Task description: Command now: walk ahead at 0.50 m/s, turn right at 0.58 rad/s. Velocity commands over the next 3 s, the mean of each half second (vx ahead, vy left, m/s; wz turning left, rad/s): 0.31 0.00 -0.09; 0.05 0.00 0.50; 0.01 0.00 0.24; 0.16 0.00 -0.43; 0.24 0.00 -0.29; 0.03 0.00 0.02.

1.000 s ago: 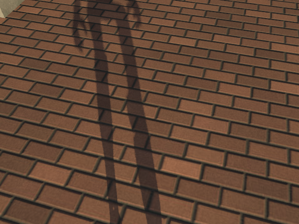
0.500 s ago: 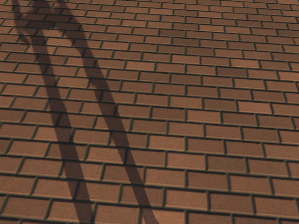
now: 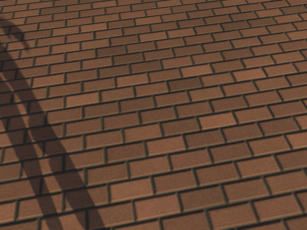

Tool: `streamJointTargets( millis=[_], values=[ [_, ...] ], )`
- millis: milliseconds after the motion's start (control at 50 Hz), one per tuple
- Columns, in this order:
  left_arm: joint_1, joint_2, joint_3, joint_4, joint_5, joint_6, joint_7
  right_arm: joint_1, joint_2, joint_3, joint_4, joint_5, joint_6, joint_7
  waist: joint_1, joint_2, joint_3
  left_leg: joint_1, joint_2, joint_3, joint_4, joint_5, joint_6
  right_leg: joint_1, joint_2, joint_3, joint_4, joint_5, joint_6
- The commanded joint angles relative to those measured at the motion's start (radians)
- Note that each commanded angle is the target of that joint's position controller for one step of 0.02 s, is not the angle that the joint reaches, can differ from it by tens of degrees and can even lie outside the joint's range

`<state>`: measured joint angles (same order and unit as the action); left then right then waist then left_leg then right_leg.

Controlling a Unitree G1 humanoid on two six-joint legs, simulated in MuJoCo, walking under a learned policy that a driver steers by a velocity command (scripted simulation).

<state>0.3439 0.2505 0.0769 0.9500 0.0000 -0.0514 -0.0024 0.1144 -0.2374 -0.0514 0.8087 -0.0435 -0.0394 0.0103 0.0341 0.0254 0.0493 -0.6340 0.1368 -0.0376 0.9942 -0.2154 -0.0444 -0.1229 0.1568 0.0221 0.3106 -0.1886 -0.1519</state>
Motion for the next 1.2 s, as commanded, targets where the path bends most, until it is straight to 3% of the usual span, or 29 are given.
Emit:
streamJointTargets(
  millis=[20,120,180,220,260,280,300,320,340,360,380,420,480,580,620,700,740,780,800,820,840,860,880,900,920,960,1040,1120,1200],
  values=[
    [0.058,0.139,0.026,-0.054,-0.001,-0.015,0.000,-0.047,-0.072,-0.012,-0.072,0.002,0.008,0.003,0.007,-0.063,-0.002,-0.062,-0.030,0.040,-0.108,0.116,-0.016,0.022,-0.260,0.253,-0.112,0.340,-0.102],
    [0.141,0.139,0.021,-0.050,0.007,-0.012,0.009,-0.184,-0.071,0.003,-0.129,0.008,0.000,0.015,0.060,-0.087,-0.002,-0.094,-0.070,0.044,-0.275,0.195,0.003,0.151,-0.266,0.272,-0.066,0.411,-0.083],
    [0.158,0.110,0.005,-0.032,0.015,-0.013,0.021,-0.189,-0.049,0.018,-0.133,0.012,-0.020,0.017,0.063,-0.096,0.008,0.031,-0.115,0.095,-0.408,0.218,0.050,0.166,-0.258,0.198,-0.003,0.671,-0.035],
    [0.132,0.127,0.002,-0.029,0.020,-0.022,0.027,-0.075,-0.081,0.008,-0.096,0.010,-0.034,0.009,0.012,-0.129,-0.031,0.204,-0.157,0.098,-0.459,0.190,0.097,0.166,-0.265,0.188,0.075,0.843,0.012],
    [0.071,0.157,0.007,-0.033,0.014,-0.032,0.028,0.167,-0.121,-0.008,-0.013,0.010,-0.056,-0.007,-0.115,-0.106,-0.122,0.451,-0.161,0.089,-0.596,0.324,0.141,0.158,-0.220,0.138,0.336,0.872,0.049],
    [0.080,0.125,-0.003,-0.061,0.005,-0.039,0.027,0.300,-0.176,-0.017,0.019,-0.003,-0.067,-0.016,-0.144,-0.022,-0.234,0.698,0.009,-0.066,-0.517,0.675,0.178,-0.002,-0.166,0.107,0.569,0.516,0.068],
    [0.287,0.029,-0.015,-0.031,-0.033,-0.029,0.031,0.313,-0.247,-0.033,0.024,-0.004,-0.059,-0.007,-0.047,0.235,-0.376,0.947,0.310,-0.423,-0.436,1.284,0.384,-0.246,-0.003,0.026,0.935,-0.392,0.119],
    [0.299,0.110,-0.006,-0.008,-0.001,-0.017,0.035,0.299,-0.207,-0.032,0.021,0.049,-0.040,0.005,-0.048,0.130,-0.425,0.912,0.289,-0.526,-0.519,1.206,0.427,-0.308,-0.030,0.067,1.015,-0.370,0.121],
    [0.174,0.120,-0.005,-0.026,0.023,-0.010,0.031,0.182,-0.148,-0.020,-0.002,0.061,-0.033,0.007,-0.036,0.044,-0.279,0.775,0.221,-0.418,-0.565,1.015,0.400,-0.354,-0.083,0.071,1.020,-0.285,0.130],
    [0.067,0.114,-0.008,-0.059,0.036,-0.008,0.027,0.110,-0.107,-0.009,-0.018,0.054,-0.027,0.005,-0.036,0.001,-0.175,0.663,0.156,-0.334,-0.605,0.905,0.364,-0.387,-0.111,0.058,0.977,-0.244,0.134],
    [0.012,0.110,-0.008,-0.080,0.038,0.001,0.020,0.104,-0.102,-0.006,-0.013,0.050,-0.023,0.000,-0.030,0.002,-0.130,0.596,0.111,-0.281,-0.639,0.867,0.339,-0.392,-0.133,0.054,0.942,-0.223,0.141],
    [0.027,0.085,-0.014,-0.090,0.040,0.030,0.013,0.129,-0.118,-0.010,0.009,0.049,-0.015,-0.004,0.002,0.029,-0.126,0.490,0.055,-0.224,-0.669,0.805,0.301,-0.314,-0.145,0.042,0.859,-0.197,0.156],
    [0.021,0.065,-0.021,-0.104,0.034,0.057,0.020,0.132,-0.156,-0.025,0.003,0.036,-0.003,-0.002,0.016,0.048,-0.150,0.405,0.025,-0.213,-0.689,0.661,0.295,-0.283,-0.133,0.018,0.784,-0.201,0.177],
    [-0.117,0.082,-0.021,-0.153,0.031,0.086,0.030,0.156,-0.176,-0.045,-0.018,0.026,0.041,-0.007,-0.030,0.097,-0.106,0.324,-0.010,-0.328,-0.771,-0.005,0.269,-0.325,-0.141,0.024,0.642,-0.175,0.188],
    [-0.157,0.083,-0.023,-0.168,0.026,0.086,0.033,0.164,-0.182,-0.053,-0.024,0.024,0.054,-0.008,-0.047,0.108,-0.085,0.326,-0.011,-0.379,-0.785,-0.131,0.261,-0.332,-0.135,0.031,0.586,-0.176,0.188],
    [-0.173,0.077,-0.031,-0.186,0.008,0.071,0.046,0.163,-0.185,-0.065,-0.035,0.017,0.072,-0.007,-0.063,0.115,-0.080,0.347,-0.017,-0.445,-0.758,-0.109,0.247,-0.270,-0.103,0.036,0.453,-0.216,0.171],
    [-0.133,0.077,-0.034,-0.186,-0.003,0.059,0.053,0.144,-0.183,-0.067,-0.043,0.017,0.080,-0.003,-0.049,0.127,-0.081,0.344,-0.024,-0.483,-0.741,-0.050,0.229,-0.193,-0.080,0.037,0.331,-0.232,0.149],
    [-0.040,0.084,-0.032,-0.170,-0.005,0.043,0.064,0.107,-0.178,-0.068,-0.054,0.032,0.087,-0.003,0.005,0.114,-0.078,0.285,-0.070,-0.477,-0.701,-0.089,0.164,-0.035,-0.079,0.035,0.067,-0.131,0.119],
    [-0.039,0.150,-0.017,-0.175,0.007,0.037,0.073,0.124,-0.138,-0.058,-0.065,0.043,0.085,-0.007,-0.012,0.015,-0.070,0.208,-0.143,-0.409,-0.613,-0.227,0.103,0.035,-0.204,0.158,-0.073,-0.177,0.089],
    [-0.096,0.260,0.006,-0.211,0.025,0.041,0.075,0.142,-0.083,-0.047,-0.094,0.063,0.079,-0.009,-0.044,-0.229,-0.077,0.066,-0.307,-0.172,-0.351,-0.311,0.046,0.064,-0.478,0.469,-0.164,-0.244,-0.016],
    [-0.181,0.245,0.005,-0.229,0.040,0.046,0.067,0.142,-0.169,-0.066,-0.073,0.020,0.074,-0.018,-0.056,-0.167,-0.024,0.049,-0.281,-0.076,-0.120,-0.332,0.036,-0.085,-0.553,0.474,-0.142,-0.056,-0.086],
    [-0.193,0.168,-0.014,-0.241,0.033,0.044,0.062,0.146,-0.192,-0.075,-0.063,0.013,0.073,-0.014,-0.076,-0.103,-0.036,0.120,-0.239,-0.078,0.001,-0.293,0.034,-0.132,-0.510,0.387,-0.099,0.106,-0.092],
    [-0.228,0.123,-0.026,-0.246,0.026,0.042,0.056,0.175,-0.178,-0.075,-0.046,0.012,0.079,-0.009,-0.104,-0.082,-0.030,0.135,-0.232,-0.068,0.078,-0.240,0.032,-0.142,-0.439,0.271,-0.068,0.201,-0.061],
    [-0.245,0.114,-0.030,-0.255,0.021,0.040,0.055,0.196,-0.169,-0.074,-0.037,0.010,0.089,-0.003,-0.113,-0.113,-0.041,0.120,-0.229,-0.055,0.141,-0.200,0.026,-0.107,-0.386,0.190,-0.048,0.254,-0.034],
    [-0.238,0.114,-0.030,-0.264,0.023,0.041,0.056,0.207,-0.165,-0.071,-0.030,0.011,0.098,0.004,-0.102,-0.154,-0.048,0.096,-0.227,-0.035,0.190,-0.193,0.015,-0.071,-0.362,0.138,-0.028,0.335,-0.030],
    [-0.173,0.123,-0.026,-0.257,0.026,0.044,0.052,0.160,-0.159,-0.064,-0.049,0.021,0.108,0.016,-0.063,-0.157,-0.057,0.055,-0.211,-0.013,0.174,-0.189,-0.007,0.013,-0.359,0.095,0.004,0.442,-0.039],
    [-0.070,0.161,-0.007,-0.232,0.025,0.046,0.050,0.072,-0.140,-0.048,-0.089,0.029,0.119,0.030,-0.002,-0.176,-0.073,0.034,-0.183,0.006,0.034,-0.218,-0.028,0.155,-0.408,0.089,0.035,0.495,-0.062],
    [-0.078,0.179,0.002,-0.227,0.030,0.044,0.032,0.046,-0.114,-0.030,-0.111,0.038,0.122,0.031,0.004,-0.198,-0.084,0.193,-0.175,0.044,-0.150,-0.260,0.000,0.086,-0.419,0.052,0.058,0.482,-0.063],
    [-0.096,0.198,0.008,-0.211,0.026,0.052,0.015,0.073,-0.109,-0.019,-0.108,0.047,0.112,0.015,-0.013,-0.223,-0.100,0.344,-0.194,0.089,-0.376,-0.219,0.044,0.041,-0.418,0.047,0.117,0.509,-0.053]
  ],
)
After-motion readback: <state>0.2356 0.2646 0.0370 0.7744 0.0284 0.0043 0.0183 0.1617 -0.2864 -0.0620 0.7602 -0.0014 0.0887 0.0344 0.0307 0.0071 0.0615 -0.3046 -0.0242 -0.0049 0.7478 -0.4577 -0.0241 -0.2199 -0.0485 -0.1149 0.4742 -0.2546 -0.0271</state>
